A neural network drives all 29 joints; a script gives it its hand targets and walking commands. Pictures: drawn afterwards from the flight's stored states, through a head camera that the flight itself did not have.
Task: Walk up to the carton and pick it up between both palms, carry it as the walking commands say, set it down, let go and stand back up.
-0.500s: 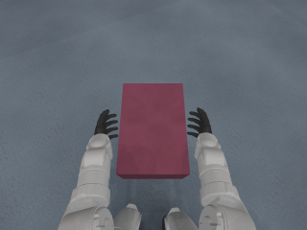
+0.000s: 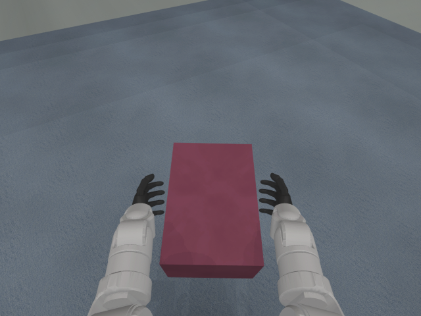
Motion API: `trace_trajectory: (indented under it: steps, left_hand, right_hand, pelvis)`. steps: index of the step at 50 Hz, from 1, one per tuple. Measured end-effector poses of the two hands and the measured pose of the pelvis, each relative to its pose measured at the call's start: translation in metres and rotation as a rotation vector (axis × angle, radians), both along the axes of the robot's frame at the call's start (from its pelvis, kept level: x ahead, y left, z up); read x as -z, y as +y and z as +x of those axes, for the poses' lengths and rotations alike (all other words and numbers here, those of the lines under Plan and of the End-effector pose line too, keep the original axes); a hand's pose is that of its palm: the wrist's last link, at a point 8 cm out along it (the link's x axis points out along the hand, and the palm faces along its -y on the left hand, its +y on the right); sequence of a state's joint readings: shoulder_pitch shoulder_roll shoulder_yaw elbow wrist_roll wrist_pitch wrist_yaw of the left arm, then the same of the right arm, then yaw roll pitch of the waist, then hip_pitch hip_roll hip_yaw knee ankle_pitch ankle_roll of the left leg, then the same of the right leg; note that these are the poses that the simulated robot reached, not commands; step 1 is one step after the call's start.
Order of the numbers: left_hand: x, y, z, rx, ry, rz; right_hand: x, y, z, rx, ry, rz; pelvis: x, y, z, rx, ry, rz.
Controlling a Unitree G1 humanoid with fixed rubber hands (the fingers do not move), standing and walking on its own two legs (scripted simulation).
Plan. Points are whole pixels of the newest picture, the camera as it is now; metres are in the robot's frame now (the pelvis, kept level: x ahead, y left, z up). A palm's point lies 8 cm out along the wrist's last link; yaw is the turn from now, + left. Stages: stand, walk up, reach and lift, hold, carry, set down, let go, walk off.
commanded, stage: reach and lift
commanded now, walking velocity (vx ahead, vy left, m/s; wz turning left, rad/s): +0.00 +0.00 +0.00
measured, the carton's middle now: (211, 207) +0.37 +0.02 -0.09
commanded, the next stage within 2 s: hold in 1.48 s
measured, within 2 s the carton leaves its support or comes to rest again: neither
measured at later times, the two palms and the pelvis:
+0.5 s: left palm (135, 203) +0.28 +0.16 +0.06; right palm (292, 204) +0.30 -0.13 +0.06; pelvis -0.01 +0.00 +0.01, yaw +0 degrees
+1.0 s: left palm (144, 202) +0.29 +0.14 +0.06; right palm (303, 211) +0.29 -0.15 +0.07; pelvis -0.01 +0.00 +0.01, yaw -1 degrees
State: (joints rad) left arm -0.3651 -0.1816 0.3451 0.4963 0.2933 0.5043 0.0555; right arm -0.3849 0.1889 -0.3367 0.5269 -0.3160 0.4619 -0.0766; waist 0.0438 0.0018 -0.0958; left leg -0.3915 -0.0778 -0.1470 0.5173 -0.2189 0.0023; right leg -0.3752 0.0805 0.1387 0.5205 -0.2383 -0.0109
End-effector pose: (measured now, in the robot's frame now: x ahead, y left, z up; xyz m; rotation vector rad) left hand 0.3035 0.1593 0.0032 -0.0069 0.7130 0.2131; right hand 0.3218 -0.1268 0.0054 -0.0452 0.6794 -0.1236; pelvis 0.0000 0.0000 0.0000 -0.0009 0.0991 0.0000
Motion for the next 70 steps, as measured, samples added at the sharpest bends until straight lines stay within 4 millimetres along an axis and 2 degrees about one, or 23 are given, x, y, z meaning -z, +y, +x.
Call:
trace_trajectory:
  steps: [16, 24, 39, 55, 70]
  left_hand:
    - [-0.046, 0.003, -0.014, 0.012, -0.023, 0.018]
    - [-0.059, -0.001, -0.02, 0.016, -0.03, 0.013]
    - [-0.061, -0.016, -0.019, 0.057, -0.025, 0.014]
    - [-0.06, -0.018, -0.015, 0.081, -0.03, 0.025]
    - [-0.059, -0.019, -0.016, 0.091, -0.026, 0.028]
  right_hand:
    - [-0.044, 0.001, -0.011, -0.038, -0.018, -0.002]
    - [-0.058, -0.002, -0.019, -0.024, -0.023, -0.007]
    - [-0.061, -0.016, -0.035, 0.045, -0.014, -0.009]
    - [-0.061, -0.019, -0.037, 0.054, -0.018, -0.003]
    - [-0.06, -0.021, -0.039, 0.044, -0.015, -0.004]
  pelvis:
    - [-0.009, -0.002, 0.001, -0.001, -0.141, 0.002]
    - [-0.009, -0.003, -0.004, -0.002, -0.193, 0.003]
    - [-0.007, 0.0, -0.015, 0.007, -0.219, 0.001]
    - [-0.008, 0.006, -0.012, 0.013, -0.218, 0.0]
    - [-0.009, 0.003, -0.009, 0.011, -0.217, 0.001]
